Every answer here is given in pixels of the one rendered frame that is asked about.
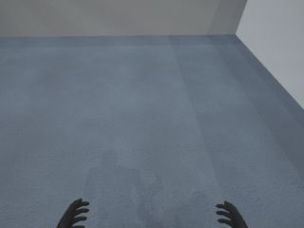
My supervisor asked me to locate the robot left hand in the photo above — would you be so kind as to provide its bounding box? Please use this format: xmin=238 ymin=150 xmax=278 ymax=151
xmin=56 ymin=198 xmax=89 ymax=228

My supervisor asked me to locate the robot right hand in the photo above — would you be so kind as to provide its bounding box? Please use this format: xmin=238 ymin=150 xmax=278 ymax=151
xmin=216 ymin=201 xmax=248 ymax=228

